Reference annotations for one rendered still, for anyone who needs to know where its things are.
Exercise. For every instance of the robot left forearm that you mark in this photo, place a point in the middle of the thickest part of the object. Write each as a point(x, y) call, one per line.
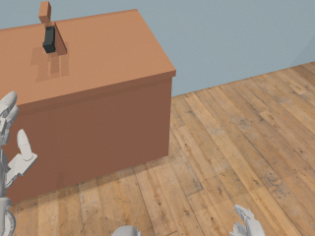
point(7, 219)

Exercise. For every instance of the counter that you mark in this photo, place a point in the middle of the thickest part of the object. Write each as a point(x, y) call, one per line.
point(99, 104)

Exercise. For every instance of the tap lever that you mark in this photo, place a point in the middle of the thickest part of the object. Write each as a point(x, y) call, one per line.
point(49, 40)

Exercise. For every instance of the right robot hand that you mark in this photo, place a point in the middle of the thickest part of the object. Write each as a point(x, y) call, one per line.
point(253, 227)

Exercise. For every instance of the robot left thigh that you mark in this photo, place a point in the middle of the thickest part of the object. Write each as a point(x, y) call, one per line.
point(127, 230)

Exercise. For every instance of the left robot hand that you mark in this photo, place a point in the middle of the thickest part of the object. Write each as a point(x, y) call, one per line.
point(23, 161)

